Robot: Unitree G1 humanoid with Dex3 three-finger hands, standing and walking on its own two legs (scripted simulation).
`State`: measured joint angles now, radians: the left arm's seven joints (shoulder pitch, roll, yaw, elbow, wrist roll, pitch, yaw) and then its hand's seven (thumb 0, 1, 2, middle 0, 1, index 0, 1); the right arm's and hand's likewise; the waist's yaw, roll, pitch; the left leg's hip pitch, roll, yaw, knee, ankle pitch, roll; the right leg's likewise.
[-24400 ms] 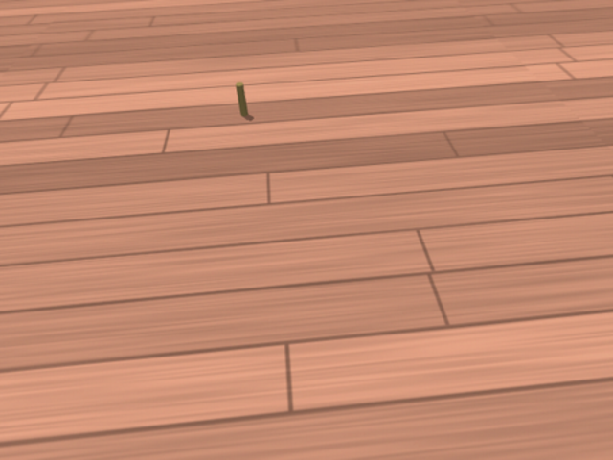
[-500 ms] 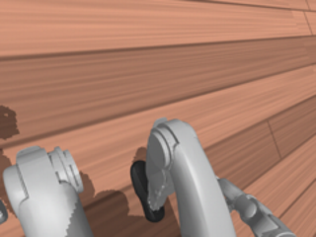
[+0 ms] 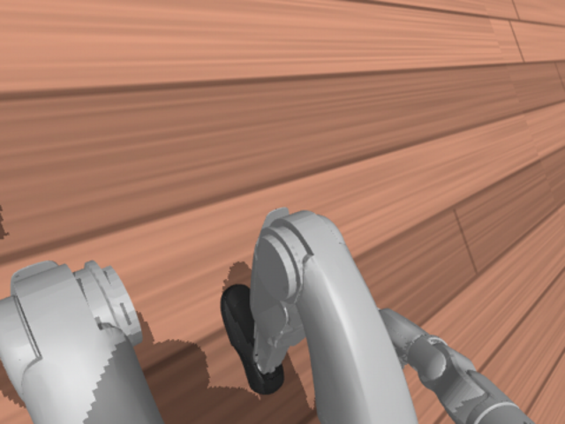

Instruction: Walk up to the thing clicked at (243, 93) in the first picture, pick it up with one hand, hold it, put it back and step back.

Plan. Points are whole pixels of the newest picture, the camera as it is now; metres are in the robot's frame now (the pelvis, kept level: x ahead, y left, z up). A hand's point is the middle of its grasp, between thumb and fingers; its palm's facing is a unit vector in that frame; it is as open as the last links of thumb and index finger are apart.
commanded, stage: loosen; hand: left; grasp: from the side
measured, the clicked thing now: out of the picture +0.44 +0.32 -0.19
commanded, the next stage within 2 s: open in 0.02 s
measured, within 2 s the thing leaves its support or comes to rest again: neither
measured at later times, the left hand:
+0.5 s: hand out of the picture +0.45 +0.31 -0.16, palm faces +0.37 -0.93 -0.01, open 11.7 cm
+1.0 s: hand out of the picture +0.43 +0.37 -0.08, palm faces +0.36 -0.93 -0.06, open 17.0 cm
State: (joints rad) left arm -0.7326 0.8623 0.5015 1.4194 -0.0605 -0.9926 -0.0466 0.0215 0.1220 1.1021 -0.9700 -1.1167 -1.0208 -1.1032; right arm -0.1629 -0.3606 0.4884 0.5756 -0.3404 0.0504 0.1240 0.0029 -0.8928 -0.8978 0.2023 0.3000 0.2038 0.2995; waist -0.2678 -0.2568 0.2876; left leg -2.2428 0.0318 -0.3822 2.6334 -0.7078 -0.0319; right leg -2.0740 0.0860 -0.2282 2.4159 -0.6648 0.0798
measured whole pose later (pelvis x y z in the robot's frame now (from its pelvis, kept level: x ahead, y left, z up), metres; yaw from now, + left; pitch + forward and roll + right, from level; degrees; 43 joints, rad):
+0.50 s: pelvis +0.00 +0.00 +0.00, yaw -1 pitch +15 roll -17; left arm -0.75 0.88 0.50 1.44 -0.09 -1.02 -0.06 0.00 -0.11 0.36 -0.59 -0.47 -0.60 -0.47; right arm -0.15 -0.37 0.51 0.55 -0.33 0.06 0.13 0.00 -0.91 -0.90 0.20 0.30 0.21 0.30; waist -0.27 -0.26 0.28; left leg -2.24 0.04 -0.39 2.63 -0.70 -0.03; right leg -2.07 0.09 -0.24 2.40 -0.65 0.08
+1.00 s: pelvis +0.00 +0.00 +0.02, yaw +1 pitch +20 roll -15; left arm -0.67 0.84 0.55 1.14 -0.14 -0.78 -0.23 -0.01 -0.44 0.04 -0.08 -0.04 -0.09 -0.04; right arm -0.05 -0.35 0.36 0.58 -0.23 0.08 0.10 0.00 -0.89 -0.90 0.20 0.30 0.21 0.30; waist -0.21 -0.16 0.16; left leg -2.27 0.04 -0.32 2.56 -0.69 -0.01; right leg -2.10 0.07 -0.19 2.38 -0.67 0.07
